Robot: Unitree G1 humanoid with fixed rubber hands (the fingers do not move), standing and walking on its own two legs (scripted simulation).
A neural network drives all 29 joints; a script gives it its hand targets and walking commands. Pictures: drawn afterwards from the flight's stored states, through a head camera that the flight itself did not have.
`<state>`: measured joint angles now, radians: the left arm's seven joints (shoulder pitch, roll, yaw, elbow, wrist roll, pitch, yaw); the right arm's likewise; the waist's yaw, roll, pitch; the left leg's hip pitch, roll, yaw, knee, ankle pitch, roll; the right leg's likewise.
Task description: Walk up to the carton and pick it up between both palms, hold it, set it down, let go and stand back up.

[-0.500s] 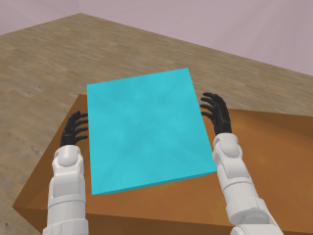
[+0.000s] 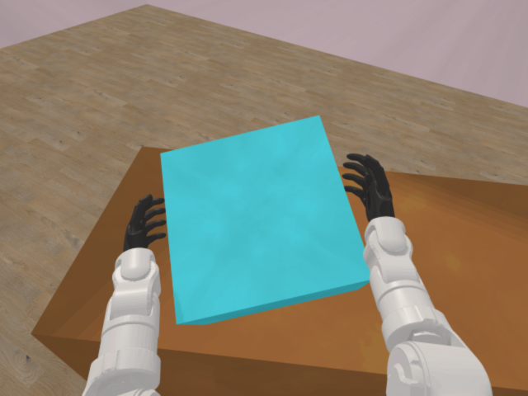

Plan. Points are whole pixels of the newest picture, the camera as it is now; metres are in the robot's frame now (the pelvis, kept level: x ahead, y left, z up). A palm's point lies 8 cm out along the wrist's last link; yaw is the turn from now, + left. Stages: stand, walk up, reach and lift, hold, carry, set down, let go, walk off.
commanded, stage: set down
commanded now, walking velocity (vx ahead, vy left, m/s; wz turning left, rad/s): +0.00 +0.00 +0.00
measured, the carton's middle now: (260, 222) +0.43 +0.04 +0.02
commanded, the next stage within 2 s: none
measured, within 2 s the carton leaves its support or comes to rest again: rests again in 1.56 s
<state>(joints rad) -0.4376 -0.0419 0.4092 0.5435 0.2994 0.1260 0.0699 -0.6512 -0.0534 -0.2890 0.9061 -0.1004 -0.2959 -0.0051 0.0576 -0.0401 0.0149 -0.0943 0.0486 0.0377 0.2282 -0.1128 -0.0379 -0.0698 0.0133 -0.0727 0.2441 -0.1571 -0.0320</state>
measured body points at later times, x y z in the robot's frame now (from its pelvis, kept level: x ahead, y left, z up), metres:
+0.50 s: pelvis +0.01 +0.00 +0.00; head +0.05 +0.00 +0.45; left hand +0.36 +0.21 +0.01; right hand +0.42 -0.16 +0.06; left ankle +0.01 +0.14 -0.75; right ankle -0.01 -0.09 -0.75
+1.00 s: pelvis +0.01 +0.00 -0.01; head +0.09 +0.00 +0.44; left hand +0.35 +0.22 -0.02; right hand +0.43 -0.15 +0.02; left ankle +0.01 +0.14 -0.75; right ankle -0.01 -0.09 -0.75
